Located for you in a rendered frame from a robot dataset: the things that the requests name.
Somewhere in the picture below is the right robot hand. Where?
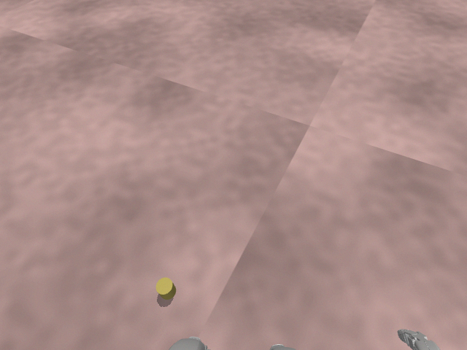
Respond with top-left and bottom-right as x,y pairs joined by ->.
398,329 -> 440,350

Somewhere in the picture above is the tin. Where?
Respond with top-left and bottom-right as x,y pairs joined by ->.
156,277 -> 176,300

